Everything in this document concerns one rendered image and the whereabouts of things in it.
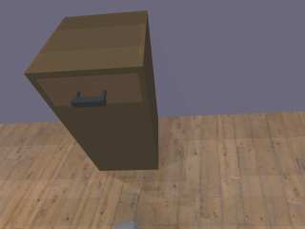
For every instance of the handle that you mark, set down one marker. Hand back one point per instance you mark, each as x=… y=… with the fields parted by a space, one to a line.
x=89 y=101

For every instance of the drawer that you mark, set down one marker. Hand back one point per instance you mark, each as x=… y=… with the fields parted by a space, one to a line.
x=121 y=88

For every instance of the cabinet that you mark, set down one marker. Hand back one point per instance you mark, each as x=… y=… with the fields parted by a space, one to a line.
x=118 y=136

